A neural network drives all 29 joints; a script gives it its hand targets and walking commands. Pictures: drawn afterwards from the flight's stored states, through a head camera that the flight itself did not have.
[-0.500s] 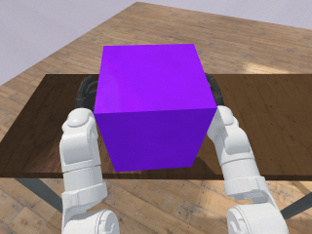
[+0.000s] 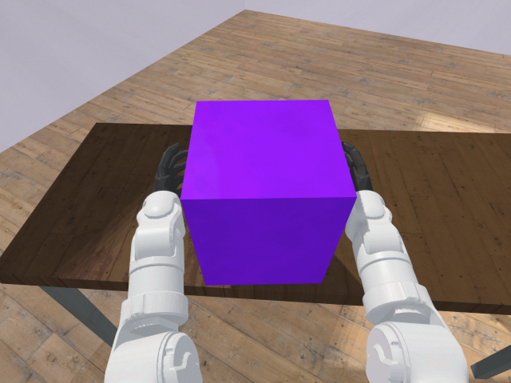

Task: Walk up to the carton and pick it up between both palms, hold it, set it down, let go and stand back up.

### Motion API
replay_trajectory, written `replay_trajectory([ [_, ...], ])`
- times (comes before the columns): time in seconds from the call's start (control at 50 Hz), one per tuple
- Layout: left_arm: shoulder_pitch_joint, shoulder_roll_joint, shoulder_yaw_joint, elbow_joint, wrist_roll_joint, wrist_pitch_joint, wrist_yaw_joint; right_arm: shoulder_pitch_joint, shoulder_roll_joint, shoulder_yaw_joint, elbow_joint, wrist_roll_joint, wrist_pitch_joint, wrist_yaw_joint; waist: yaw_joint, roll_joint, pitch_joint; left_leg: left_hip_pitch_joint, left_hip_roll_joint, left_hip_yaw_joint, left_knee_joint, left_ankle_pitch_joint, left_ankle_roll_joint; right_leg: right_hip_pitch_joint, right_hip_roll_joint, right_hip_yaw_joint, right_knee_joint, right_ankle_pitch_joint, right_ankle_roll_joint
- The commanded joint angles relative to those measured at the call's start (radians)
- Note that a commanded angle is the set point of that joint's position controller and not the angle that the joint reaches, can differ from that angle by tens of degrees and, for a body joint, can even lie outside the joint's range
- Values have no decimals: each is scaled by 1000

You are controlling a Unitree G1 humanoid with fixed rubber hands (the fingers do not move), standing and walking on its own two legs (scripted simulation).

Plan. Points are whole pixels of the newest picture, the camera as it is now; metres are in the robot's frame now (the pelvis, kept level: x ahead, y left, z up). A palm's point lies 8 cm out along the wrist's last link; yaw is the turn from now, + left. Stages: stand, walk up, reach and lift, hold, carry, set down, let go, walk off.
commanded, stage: set down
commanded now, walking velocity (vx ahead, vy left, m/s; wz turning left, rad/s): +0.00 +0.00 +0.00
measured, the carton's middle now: (263, 198) +0.41 +0.00 +0.08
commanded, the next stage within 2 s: none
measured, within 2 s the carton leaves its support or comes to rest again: rests again in 1.74 s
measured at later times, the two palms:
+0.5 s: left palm (173, 194) +0.41 +0.14 +0.10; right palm (352, 188) +0.42 -0.16 +0.09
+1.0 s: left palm (157, 202) +0.40 +0.17 +0.09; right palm (335, 194) +0.42 -0.13 +0.08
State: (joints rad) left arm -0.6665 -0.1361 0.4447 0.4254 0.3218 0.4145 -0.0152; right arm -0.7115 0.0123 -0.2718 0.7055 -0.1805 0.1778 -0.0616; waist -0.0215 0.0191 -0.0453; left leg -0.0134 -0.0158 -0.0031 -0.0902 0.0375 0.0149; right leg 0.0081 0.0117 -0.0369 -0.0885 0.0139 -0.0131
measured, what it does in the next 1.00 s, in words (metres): stands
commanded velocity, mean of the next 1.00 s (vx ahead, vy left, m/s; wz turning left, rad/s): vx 0.00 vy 0.00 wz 0.00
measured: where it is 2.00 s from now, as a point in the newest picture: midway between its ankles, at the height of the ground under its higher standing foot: outside the picture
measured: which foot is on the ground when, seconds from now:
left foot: down 0.00-1.00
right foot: down 0.00-1.00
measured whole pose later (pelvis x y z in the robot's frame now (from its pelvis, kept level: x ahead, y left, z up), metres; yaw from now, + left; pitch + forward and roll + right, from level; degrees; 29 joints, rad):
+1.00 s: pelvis +0.00 +0.00 +0.00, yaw +3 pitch +7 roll +0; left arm -0.78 -0.11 0.54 0.77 0.40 0.06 -0.02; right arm -0.75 0.08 -0.55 0.82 -0.42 -0.04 -0.03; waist 0.03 0.00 -0.04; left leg -0.20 -0.02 -0.06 0.13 -0.06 0.00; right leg -0.12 0.01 -0.09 0.06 -0.07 -0.02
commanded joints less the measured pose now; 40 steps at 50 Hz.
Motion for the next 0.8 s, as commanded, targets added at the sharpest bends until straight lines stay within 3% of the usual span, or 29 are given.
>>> replay_trajectory([
  [0.0,-645,-300,-318,-65,-88,-147,-72,-657,412,241,-106,25,-83,134,10,-19,-591,140,-5,-12,37,340,2,185,28,18,88,344,20],
  [0.2,-681,-337,-293,43,-75,-200,-67,-680,459,190,-19,-23,-86,141,9,-27,-629,110,-9,-18,60,408,2,183,24,26,86,415,18],
  [0.26,-663,-332,-256,73,-54,-212,-73,-663,467,174,3,-33,-92,143,27,-24,-612,96,-9,-14,50,416,3,199,25,26,83,442,17],
  [0.54,-689,-362,-242,154,-46,-300,-81,-680,501,122,-1,-110,-137,160,27,-53,-713,-39,-13,-7,16,400,21,262,17,27,114,523,29],
  [0.68,-695,-348,-209,231,-22,-343,-79,-683,496,63,23,-161,-160,167,35,-56,-706,-115,-18,-5,-6,319,31,253,17,18,115,445,30],
  [0.7,-767,-314,-90,158,92,-372,-88,-691,511,47,-24,-219,-251,156,96,-86,-628,-62,-11,15,233,255,54,438,6,-54,327,609,76],
  [0.72,-753,-305,-83,205,103,-386,-92,-732,496,58,-18,-212,-283,144,90,-82,-629,-130,-17,-1,196,163,61,472,-5,-44,360,658,99],
  [0.78,-727,-333,-139,281,92,-425,-87,-721,485,50,-6,-214,-325,129,81,-45,-686,-99,6,-19,217,141,25,279,9,-53,325,526,70],
])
